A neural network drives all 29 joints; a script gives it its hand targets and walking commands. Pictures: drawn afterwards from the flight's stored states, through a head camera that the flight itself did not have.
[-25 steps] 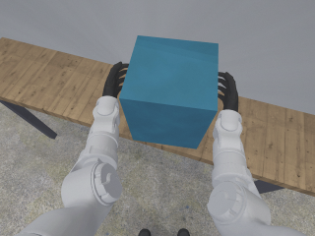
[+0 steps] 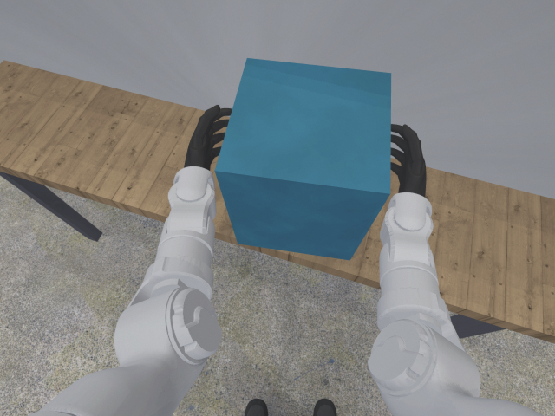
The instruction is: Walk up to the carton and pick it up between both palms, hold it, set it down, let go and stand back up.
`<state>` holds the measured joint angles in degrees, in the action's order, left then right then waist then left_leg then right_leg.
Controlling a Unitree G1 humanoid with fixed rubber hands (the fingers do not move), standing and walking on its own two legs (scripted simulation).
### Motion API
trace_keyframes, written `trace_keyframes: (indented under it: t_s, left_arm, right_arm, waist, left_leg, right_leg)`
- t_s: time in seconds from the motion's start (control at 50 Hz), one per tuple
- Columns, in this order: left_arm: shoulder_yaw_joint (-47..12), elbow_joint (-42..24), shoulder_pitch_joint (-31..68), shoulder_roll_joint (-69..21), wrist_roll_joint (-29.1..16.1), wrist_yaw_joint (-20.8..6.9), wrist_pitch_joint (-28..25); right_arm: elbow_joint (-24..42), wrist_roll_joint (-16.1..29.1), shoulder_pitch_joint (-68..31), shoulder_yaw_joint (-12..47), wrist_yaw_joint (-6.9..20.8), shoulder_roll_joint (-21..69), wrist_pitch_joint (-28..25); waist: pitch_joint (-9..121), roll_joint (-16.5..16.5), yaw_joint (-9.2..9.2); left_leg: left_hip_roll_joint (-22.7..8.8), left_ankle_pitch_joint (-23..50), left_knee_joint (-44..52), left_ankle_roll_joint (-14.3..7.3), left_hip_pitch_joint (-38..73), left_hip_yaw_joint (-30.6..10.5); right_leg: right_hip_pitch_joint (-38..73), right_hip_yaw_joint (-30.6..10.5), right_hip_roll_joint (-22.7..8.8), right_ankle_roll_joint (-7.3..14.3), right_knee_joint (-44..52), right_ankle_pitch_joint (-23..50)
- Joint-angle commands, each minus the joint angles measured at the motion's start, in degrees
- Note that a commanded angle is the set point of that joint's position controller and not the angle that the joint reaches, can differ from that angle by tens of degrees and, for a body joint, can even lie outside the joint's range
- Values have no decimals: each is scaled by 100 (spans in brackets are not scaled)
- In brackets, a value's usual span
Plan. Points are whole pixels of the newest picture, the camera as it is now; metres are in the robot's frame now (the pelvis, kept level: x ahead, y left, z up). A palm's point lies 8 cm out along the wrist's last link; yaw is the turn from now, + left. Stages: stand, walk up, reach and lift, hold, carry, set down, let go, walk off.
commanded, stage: reach and lift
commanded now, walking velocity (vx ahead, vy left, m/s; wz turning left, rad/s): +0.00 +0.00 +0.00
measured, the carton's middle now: (304, 170) +0.48 -0.03 -0.02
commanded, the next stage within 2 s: none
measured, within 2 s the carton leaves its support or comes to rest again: leaves its support in 1.22 s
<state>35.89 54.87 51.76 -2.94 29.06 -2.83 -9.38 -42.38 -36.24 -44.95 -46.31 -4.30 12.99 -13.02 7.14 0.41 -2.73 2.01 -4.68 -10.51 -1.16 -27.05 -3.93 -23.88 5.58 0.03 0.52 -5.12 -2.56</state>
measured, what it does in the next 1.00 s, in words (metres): stands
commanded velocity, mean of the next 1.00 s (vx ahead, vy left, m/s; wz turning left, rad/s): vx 0.00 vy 0.00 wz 0.00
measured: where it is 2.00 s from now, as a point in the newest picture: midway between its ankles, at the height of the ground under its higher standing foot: outside the picture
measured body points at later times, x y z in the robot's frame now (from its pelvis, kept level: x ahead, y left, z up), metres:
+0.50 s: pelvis +0.00 +0.00 +0.00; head +0.12 +0.00 +0.43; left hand +0.47 +0.12 +0.04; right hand +0.42 -0.18 +0.03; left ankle -0.03 +0.10 -0.75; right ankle -0.04 -0.11 -0.75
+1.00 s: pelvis +0.00 +0.00 +0.00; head +0.09 +0.01 +0.44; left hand +0.45 +0.13 +0.04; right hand +0.41 -0.17 +0.03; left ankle -0.03 +0.10 -0.75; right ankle -0.04 -0.11 -0.75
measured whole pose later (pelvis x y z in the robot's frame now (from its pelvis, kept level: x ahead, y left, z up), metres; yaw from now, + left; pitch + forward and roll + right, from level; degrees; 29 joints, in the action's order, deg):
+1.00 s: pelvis +0.00 +0.00 +0.00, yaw +0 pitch +23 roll -1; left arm 29.7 61.5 49.3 -0.9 23.1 0.5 -12.8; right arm -48.8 -29.8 -40.9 -38.9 -7.4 8.9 -16.6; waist 12.6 1.4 -2.7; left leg 1.9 -3.7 -10.3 -1.4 -29.8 -3.6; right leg -26.1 4.6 0.0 0.0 -4.4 -1.1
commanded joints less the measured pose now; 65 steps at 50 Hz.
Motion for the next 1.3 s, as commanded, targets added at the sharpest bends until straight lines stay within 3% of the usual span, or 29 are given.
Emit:
trace_keyframes:
  t_s: [0.0, 0.2, 0.24, 0.32, 0.66, 0.98, 1.28]
  left_arm:
    - [-1146, 275, 1978, -2229, 243, -404, -51]
    - [-1133, 330, 1951, -2224, 238, -417, -60]
    - [-1197, 434, 1943, -2432, 232, -414, -167]
    - [-1165, 521, 2058, -2423, 233, -388, -260]
    - [-1509, 525, 2377, -2597, 46, -246, -466]
    - [-2156, 532, 2802, -2868, -463, -147, -706]
    - [-2733, 214, 3303, -2869, -1214, -137, -558]
  right_arm:
    - [-370, -275, -2065, 1633, 663, 2068, -230]
    - [-376, -230, -2069, 1724, 634, 2076, -283]
    - [-394, -195, -2044, 1926, 550, 2348, -381]
    - [-501, -205, -2128, 1982, 503, 2390, -472]
    - [-723, -49, -2307, 2364, 497, 2388, -699]
    - [-718, 353, -2681, 3090, 467, 2521, -848]
    - [-439, 1099, -3130, 3831, 444, 2585, -267]
  waist:
    - [3202, 263, -61]
    - [3166, 208, -59]
    - [3334, 235, -23]
    - [3371, 164, -6]
    - [3913, 227, -52]
    - [4606, 195, -99]
    - [4626, 206, -83]
  left_leg:
    - [-247, 2639, -400, 291, 1392, 94]
    - [-236, 2520, -370, 221, 1162, 91]
    - [-217, 2629, -395, 180, 948, 163]
    - [-238, 2566, -291, 130, 750, 154]
    - [-295, 2919, -348, 223, 1153, 136]
    - [-264, 3034, -495, 247, 1161, 109]
    - [-213, 2271, -534, 225, 1291, 54]
  right_leg:
    - [2267, 36, 53, -162, -777, 3025]
    - [2431, 8, 21, -176, -854, 3169]
    - [2688, -39, -56, -255, -903, 3608]
    - [2838, -68, -73, -261, -937, 3685]
    - [2641, -90, -38, -199, -830, 3684]
    - [2790, -141, 3, -191, -1002, 3963]
    - [2886, -159, 61, -178, -1094, 3334]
